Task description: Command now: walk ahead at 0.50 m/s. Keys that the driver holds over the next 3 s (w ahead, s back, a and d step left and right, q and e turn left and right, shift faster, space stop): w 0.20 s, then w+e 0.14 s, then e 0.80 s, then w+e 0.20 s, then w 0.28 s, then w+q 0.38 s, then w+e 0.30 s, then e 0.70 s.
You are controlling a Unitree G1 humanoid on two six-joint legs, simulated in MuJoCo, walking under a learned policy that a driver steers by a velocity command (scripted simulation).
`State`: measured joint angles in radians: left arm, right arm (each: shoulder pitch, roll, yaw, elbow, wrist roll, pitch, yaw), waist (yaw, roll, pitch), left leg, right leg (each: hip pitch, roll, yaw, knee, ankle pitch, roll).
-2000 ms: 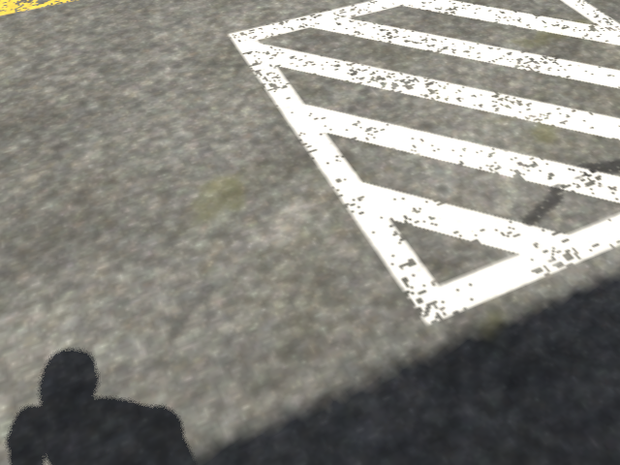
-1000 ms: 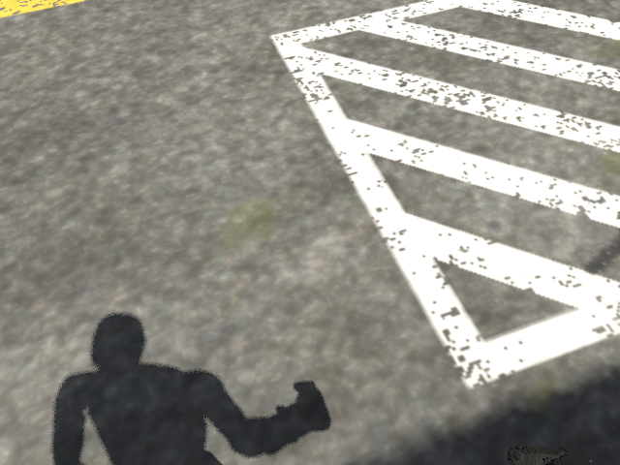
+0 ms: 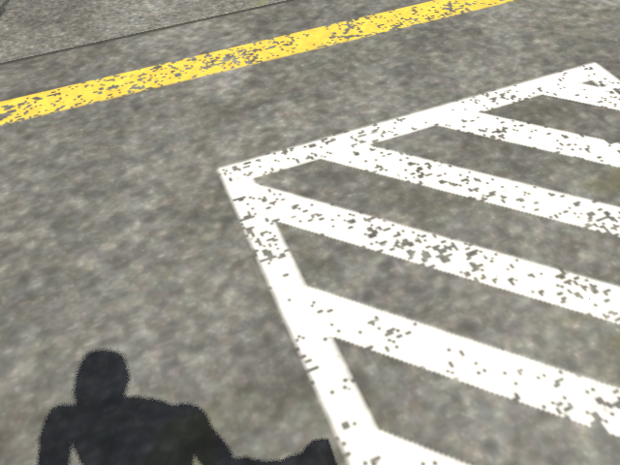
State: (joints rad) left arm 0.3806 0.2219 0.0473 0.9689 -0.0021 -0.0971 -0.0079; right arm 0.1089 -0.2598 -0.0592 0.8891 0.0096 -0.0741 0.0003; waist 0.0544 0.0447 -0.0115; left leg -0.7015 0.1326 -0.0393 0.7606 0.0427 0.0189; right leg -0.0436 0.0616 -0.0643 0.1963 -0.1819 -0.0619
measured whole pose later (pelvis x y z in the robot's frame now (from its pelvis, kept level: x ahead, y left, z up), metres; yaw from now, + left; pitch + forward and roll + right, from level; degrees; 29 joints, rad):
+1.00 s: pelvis +0.39 +0.04 -0.01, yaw -22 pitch +4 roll +2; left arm 0.17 0.29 0.09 0.69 0.00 0.01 0.02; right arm 0.04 -0.28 -0.06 0.81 0.00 0.00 -0.05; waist 0.03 0.01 0.04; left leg -0.54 0.01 -0.11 0.91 -0.38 -0.06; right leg -0.42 0.10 0.09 0.45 -0.08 -0.08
